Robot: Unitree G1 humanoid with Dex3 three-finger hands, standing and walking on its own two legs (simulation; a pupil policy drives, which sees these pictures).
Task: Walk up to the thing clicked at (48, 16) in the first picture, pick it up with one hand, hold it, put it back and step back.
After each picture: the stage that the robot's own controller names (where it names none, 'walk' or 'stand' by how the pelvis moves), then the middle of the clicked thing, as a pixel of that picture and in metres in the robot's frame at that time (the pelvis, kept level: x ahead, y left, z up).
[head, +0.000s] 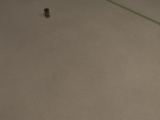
stand; (47, 13) +2.00 +0.51 -0.72
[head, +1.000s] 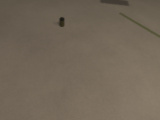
walk; (61, 22) +1.89 +0.23 -0.70
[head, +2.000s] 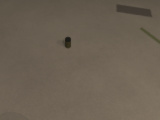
walk; (67, 42) +1.28 +0.13 -0.72
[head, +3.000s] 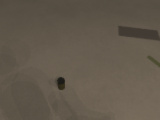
walk; (61, 83) +0.80 +0.17 -0.72
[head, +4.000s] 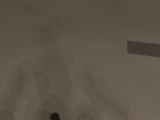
walk; (55, 119) +0.47 +0.22 -0.69
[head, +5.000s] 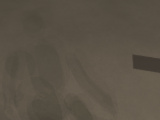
stand; out of the picture +0.32 +0.16 -0.71
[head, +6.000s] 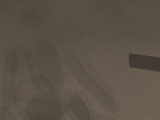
stand; out of the picture +0.31 +0.17 -0.72
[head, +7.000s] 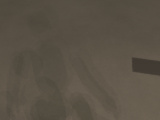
stand; out of the picture +0.30 +0.18 -0.73
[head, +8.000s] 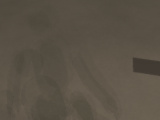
stand; out of the picture +0.29 +0.18 -0.73
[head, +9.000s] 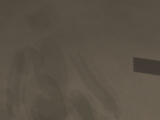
go down; out of the picture +0.29 +0.18 -0.73
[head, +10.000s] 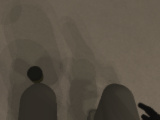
go down; (36, 75) +0.38 +0.18 -0.36
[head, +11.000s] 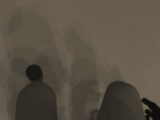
go down; (35, 74) +0.39 +0.19 -0.31
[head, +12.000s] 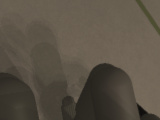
close in; out of the picture +0.37 +0.23 -0.23
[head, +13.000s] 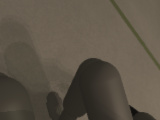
close; out of the picture +0.38 +0.24 -0.22
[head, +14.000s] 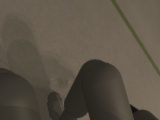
lift; out of the picture +0.35 +0.23 -0.23
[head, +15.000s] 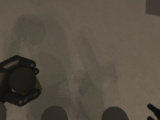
lift; (27, 85) +0.32 +0.18 +0.00
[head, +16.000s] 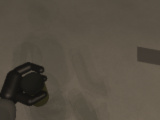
hold; (36, 90) +0.31 +0.16 +0.02
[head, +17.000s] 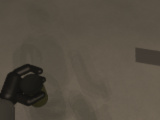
hold; (35, 91) +0.32 +0.17 +0.01
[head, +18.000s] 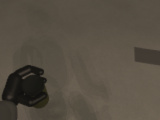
hold; (36, 92) +0.32 +0.17 +0.01
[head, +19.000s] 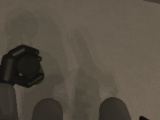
crouch; (32, 71) +0.38 +0.17 -0.07
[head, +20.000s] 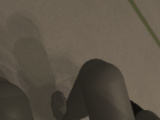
lower; out of the picture +0.39 +0.25 -0.23
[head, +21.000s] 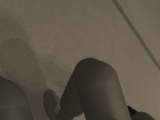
lower; out of the picture +0.40 +0.25 -0.23
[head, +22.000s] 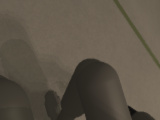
lower; out of the picture +0.39 +0.25 -0.23
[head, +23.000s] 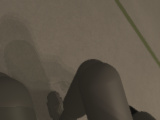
lower; out of the picture +0.38 +0.25 -0.23
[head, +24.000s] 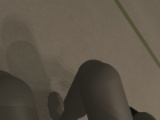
loosen; out of the picture +0.37 +0.24 -0.23
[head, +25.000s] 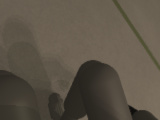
withdraw; out of the picture +0.35 +0.21 -0.23
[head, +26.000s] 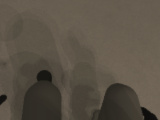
walk; (44, 79) +0.37 +0.17 -0.33
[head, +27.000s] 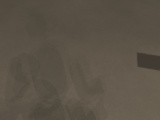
stand; out of the picture +0.29 +0.12 -0.66
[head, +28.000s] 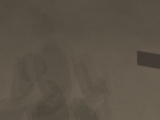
stand; out of the picture +0.30 +0.14 -0.67
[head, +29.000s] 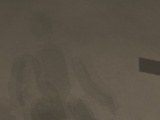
stand; out of the picture +0.31 +0.13 -0.70
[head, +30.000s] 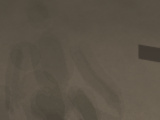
walk; out of the picture +0.33 +0.12 -0.71
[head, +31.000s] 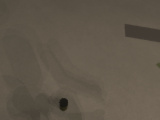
walk; (63, 104) +0.47 +0.08 -0.71
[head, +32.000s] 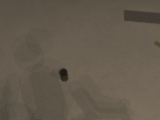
walk; (64, 75) +0.77 +0.21 -0.69
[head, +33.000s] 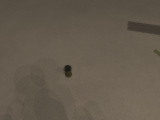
stand; (68, 71) +0.95 +0.16 -0.70
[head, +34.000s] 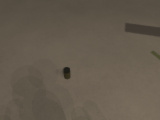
stand; (67, 73) +0.95 +0.16 -0.73
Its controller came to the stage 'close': yes
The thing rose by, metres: 0.72
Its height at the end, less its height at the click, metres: +0.00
